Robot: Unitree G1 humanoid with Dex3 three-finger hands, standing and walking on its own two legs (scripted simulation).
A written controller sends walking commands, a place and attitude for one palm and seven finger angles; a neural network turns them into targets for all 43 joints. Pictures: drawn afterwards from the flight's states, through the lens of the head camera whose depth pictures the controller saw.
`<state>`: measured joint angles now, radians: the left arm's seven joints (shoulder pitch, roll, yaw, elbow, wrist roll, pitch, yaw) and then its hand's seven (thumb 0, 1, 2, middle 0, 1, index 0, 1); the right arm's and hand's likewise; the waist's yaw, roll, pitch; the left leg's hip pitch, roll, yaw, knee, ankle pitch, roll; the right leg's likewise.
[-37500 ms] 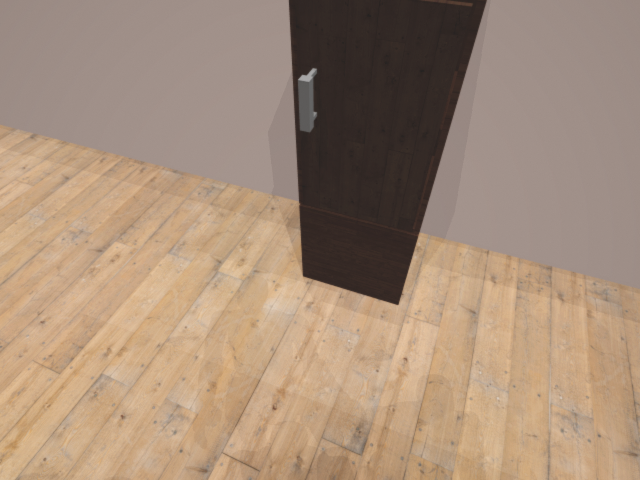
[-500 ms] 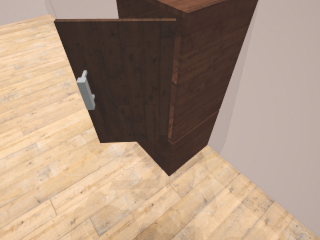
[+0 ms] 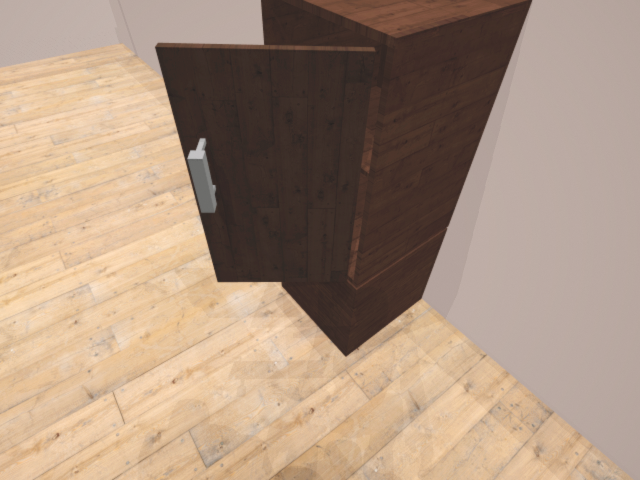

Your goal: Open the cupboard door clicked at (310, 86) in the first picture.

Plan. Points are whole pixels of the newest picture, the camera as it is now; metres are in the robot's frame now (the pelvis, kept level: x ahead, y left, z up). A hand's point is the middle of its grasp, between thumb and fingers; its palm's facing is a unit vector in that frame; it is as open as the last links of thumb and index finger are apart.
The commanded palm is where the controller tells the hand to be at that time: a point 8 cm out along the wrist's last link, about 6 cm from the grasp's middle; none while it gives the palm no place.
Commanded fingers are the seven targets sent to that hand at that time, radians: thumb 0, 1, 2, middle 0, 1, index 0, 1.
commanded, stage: come to a stop and stand still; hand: left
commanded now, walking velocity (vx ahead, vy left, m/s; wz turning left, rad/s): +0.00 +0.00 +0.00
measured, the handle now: (205, 175) +0.62 +0.26 +0.03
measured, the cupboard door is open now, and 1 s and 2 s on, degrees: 53 53 53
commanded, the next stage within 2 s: look again from close up in 0.16 s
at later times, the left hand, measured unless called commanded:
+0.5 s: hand out of the picture -0.01 +0.14 -0.18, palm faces +0.04 -0.99 -0.13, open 7.4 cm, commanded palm none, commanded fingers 0.00 0.90 0.90 -0.20 -0.30 -0.20 -0.30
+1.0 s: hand out of the picture -0.01 +0.15 -0.18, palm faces +0.08 -0.99 -0.14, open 7.4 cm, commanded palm none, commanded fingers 0.00 0.90 0.90 -0.20 -0.30 -0.20 -0.30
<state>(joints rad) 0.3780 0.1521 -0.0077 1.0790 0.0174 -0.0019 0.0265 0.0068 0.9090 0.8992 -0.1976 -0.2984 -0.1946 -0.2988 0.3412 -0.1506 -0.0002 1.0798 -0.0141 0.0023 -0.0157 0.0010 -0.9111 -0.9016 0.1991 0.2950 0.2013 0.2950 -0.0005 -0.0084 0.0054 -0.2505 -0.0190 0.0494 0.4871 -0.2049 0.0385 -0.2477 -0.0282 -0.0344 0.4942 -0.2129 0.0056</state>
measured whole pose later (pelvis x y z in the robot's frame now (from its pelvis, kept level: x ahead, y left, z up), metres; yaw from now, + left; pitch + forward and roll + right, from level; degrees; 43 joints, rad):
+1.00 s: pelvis +0.02 -0.01 +0.00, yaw +1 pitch -2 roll +0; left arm 0.36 0.12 0.01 1.07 0.02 -0.01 0.02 0.01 0.91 0.90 -0.20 -0.30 -0.20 -0.30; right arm 0.34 -0.12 0.00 1.11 -0.02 0.00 -0.01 0.00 -0.91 -0.90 0.20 0.29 0.20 0.29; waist 0.01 -0.02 0.00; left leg -0.26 -0.01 0.03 0.53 -0.28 0.03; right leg -0.23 -0.02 -0.05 0.51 -0.25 -0.01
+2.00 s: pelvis +0.08 +0.00 +0.00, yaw +4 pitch -1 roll +1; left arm 0.27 0.17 0.03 1.04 0.02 0.00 0.02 0.00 0.93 0.90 -0.20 -0.30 -0.19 -0.30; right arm 0.24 -0.15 -0.03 1.05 -0.02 -0.01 -0.03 0.00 -0.93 -0.90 0.20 0.29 0.20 0.29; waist 0.02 -0.02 0.03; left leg -0.19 0.01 0.12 0.52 -0.30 0.02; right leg -0.24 -0.03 -0.02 0.55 -0.27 -0.01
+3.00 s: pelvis +0.09 -0.01 +0.00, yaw +4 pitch -1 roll +1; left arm 0.38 0.16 0.02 0.77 -0.05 0.08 0.06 0.03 0.94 0.90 -0.20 -0.30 -0.20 -0.30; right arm 0.31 -0.16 0.01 1.04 0.02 -0.07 -0.04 0.00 -0.91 -0.90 0.20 0.30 0.20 0.29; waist 0.00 0.00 0.05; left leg -0.18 0.02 0.11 0.48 -0.28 0.01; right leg -0.22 -0.01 -0.03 0.51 -0.26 -0.01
